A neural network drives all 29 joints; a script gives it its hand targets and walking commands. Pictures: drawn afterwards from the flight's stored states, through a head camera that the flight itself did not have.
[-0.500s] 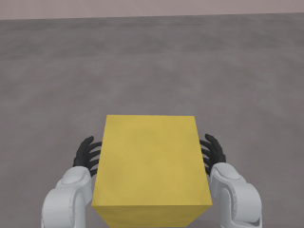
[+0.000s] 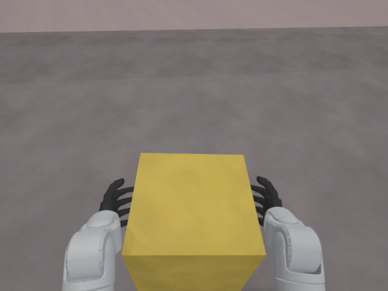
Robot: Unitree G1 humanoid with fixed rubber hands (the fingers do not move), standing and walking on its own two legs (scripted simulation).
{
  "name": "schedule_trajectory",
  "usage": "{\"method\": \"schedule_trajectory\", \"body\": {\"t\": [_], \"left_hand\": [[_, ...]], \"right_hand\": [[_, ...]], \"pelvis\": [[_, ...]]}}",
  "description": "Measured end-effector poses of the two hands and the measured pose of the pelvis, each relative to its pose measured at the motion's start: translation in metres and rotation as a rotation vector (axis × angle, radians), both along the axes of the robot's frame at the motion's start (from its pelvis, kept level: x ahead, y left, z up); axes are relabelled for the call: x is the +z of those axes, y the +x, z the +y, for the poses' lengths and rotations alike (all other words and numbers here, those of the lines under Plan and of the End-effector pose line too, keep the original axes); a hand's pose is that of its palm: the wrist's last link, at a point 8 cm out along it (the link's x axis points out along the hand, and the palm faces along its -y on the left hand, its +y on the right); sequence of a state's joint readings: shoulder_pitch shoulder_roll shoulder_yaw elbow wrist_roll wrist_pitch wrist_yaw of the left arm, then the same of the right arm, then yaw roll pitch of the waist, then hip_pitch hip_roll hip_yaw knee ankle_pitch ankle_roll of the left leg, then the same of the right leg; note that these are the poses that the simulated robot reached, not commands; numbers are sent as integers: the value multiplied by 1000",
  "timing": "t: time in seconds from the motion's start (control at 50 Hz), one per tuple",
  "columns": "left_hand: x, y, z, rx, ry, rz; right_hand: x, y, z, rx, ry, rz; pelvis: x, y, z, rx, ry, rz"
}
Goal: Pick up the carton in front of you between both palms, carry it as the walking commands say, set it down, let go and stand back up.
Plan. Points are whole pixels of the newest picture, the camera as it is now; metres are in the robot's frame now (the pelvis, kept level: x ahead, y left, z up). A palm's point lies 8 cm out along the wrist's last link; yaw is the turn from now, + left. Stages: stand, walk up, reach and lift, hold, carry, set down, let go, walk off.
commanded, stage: carry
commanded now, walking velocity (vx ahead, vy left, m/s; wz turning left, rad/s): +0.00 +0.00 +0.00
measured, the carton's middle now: (190, 228) +0.26 +0.00 +0.00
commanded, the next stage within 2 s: hold in 0.78 s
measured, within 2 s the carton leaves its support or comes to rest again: neither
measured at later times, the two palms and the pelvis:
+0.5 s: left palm (116, 228) +0.25 +0.15 +0.03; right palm (265, 225) +0.25 -0.15 +0.03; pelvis -0.03 +0.00 +0.00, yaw +0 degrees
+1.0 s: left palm (107, 240) +0.22 +0.16 +0.04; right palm (264, 233) +0.23 -0.14 +0.04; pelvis -0.05 +0.00 +0.01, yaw +2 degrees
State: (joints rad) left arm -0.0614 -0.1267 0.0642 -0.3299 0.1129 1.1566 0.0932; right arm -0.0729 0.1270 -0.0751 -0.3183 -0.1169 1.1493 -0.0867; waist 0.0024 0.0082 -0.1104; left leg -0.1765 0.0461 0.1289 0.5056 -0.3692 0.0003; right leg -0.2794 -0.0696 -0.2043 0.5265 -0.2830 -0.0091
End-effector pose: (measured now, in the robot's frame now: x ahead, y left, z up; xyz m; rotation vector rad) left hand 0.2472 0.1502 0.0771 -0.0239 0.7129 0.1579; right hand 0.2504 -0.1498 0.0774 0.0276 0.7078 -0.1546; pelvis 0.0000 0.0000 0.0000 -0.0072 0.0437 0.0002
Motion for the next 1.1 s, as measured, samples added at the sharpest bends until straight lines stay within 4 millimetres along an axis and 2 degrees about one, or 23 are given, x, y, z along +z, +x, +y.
{"method": "schedule_trajectory", "body": {"t": [0.2,0.48,0.78,0.9,1.1], "left_hand": [[-13,-1,0,-30,13,-3],[-44,3,-1,-60,50,-9],[-35,4,-1,-56,48,-55],[-36,-10,1,-67,62,-33],[-31,-38,11,-16,55,-47]], "right_hand": [[-14,-1,2,27,-16,-3],[-44,1,1,47,-53,-9],[-36,2,0,41,-46,-54],[-37,-12,2,52,-55,-33],[-31,-26,13,95,-54,-49]], "pelvis": [[2,-13,1,-1,2,-9],[3,-30,1,-3,5,-13],[2,-34,1,-2,6,-7],[10,-39,2,14,1,-99],[10,-62,0,37,8,-161]]}}
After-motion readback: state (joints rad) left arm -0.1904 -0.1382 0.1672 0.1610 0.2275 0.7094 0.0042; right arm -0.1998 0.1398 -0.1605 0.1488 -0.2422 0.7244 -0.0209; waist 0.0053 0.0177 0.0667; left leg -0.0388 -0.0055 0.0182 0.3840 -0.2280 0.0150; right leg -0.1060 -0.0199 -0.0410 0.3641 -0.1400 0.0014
